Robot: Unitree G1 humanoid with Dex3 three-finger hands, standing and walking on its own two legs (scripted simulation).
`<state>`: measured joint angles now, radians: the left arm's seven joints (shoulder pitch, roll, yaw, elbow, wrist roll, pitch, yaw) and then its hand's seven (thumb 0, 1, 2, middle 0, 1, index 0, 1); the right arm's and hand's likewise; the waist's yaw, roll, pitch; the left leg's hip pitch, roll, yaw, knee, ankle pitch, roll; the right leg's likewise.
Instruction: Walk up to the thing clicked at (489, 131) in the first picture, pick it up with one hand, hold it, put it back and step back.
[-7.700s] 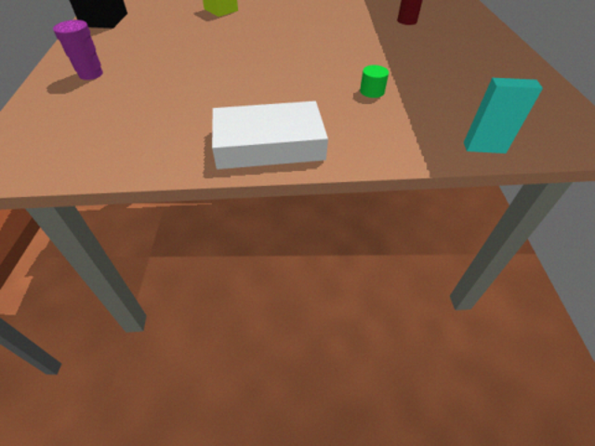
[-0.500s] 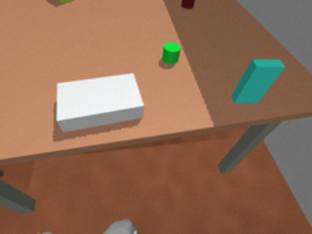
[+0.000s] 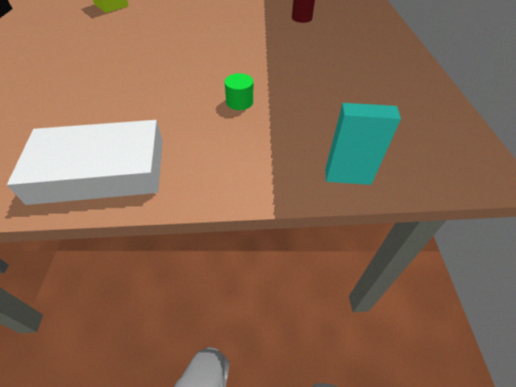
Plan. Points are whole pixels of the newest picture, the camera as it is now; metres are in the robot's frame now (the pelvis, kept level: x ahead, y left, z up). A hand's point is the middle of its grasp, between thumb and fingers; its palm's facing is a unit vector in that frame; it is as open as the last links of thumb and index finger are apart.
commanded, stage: walk up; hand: right
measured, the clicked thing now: (358, 147) +0.47 -0.15 +0.10
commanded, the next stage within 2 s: stand in 1.86 s
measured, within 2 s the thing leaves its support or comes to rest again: neither
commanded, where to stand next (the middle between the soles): +0.06 +0.03 m, yaw +6 degrees
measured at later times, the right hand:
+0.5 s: hand (392, 348) +0.21 -0.22 -0.12, palm faces -0.21 +0.91 -0.36, open 7.3 cm
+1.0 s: hand out of the picture +0.12 -0.22 -0.12, palm faces -0.15 +0.92 -0.36, open 7.4 cm
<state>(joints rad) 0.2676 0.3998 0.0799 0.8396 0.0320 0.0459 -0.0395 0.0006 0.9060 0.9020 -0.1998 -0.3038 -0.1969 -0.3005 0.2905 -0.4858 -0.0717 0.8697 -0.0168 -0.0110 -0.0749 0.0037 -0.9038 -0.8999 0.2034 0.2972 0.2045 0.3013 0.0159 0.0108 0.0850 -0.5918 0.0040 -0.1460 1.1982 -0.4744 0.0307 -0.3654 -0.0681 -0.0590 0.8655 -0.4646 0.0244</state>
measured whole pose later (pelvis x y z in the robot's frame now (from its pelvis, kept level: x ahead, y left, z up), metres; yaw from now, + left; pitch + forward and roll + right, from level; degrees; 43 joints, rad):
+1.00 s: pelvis +0.00 +0.03 +0.03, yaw +8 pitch -2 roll -1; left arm 0.13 0.42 0.00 1.00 0.00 -0.02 0.01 0.00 0.90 0.90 -0.20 -0.30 -0.20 -0.30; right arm 0.12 -0.36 -0.03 1.01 0.00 0.02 0.02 0.00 -0.91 -0.90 0.20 0.30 0.20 0.30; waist 0.00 0.00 0.12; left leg -0.31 0.01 0.01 0.67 -0.32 0.02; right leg -0.28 -0.06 -0.01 0.62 -0.30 0.05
